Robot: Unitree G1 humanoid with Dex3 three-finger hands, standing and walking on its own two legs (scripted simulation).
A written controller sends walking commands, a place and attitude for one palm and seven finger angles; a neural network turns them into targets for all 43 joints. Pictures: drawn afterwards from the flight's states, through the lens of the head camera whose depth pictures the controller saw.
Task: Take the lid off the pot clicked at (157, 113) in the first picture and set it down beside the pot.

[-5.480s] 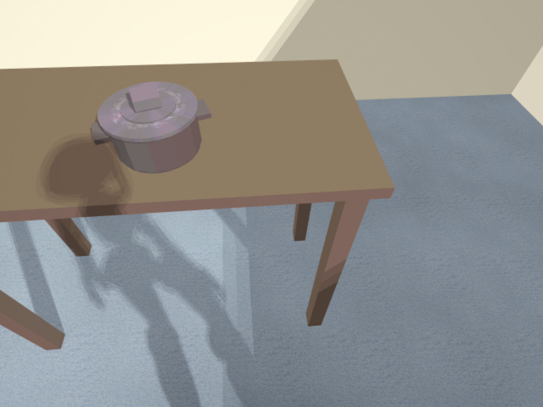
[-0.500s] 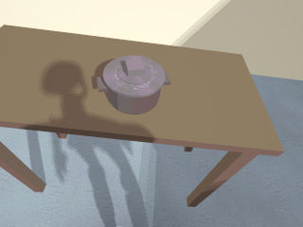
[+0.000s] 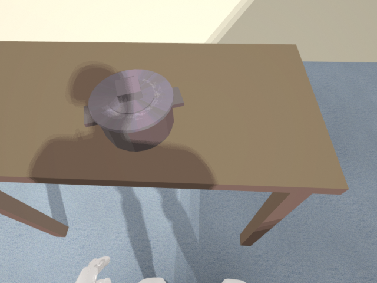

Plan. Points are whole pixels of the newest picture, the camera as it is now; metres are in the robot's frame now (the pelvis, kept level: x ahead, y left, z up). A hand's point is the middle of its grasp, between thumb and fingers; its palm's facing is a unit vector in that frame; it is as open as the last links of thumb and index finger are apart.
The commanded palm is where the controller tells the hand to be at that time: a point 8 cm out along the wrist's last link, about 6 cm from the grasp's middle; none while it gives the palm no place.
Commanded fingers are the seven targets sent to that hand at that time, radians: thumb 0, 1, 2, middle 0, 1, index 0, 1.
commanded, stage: come to a stop and stand still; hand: left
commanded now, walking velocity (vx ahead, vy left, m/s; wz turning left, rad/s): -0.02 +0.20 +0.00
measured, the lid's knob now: (128, 89) +0.45 +0.13 +0.15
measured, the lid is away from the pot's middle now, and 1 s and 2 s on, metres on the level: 0.00 0.00 0.00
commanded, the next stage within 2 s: look again from close up in 0.72 s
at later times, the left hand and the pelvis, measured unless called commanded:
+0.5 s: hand out of the picture -0.04 +0.25 -0.17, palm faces +0.09 -0.97 -0.20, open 7.4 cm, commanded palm none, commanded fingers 0.00 0.90 0.90 -0.20 -0.30 -0.20 -0.30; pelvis -0.05 +0.05 +0.01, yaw +2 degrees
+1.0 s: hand out of the picture +0.04 +0.19 -0.16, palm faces -0.06 -0.97 -0.24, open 7.3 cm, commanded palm none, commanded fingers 0.00 0.90 0.90 -0.20 -0.30 -0.20 -0.30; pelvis -0.02 +0.02 +0.00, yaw -1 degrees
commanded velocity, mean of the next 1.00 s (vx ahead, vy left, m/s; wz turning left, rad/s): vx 0.06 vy -0.03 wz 0.00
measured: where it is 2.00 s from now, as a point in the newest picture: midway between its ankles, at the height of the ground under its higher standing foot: outside the picture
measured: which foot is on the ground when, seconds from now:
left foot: up 0.00-0.38, down 0.40-1.00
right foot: down 0.00-0.40, up 0.42-0.88, down 0.90-1.00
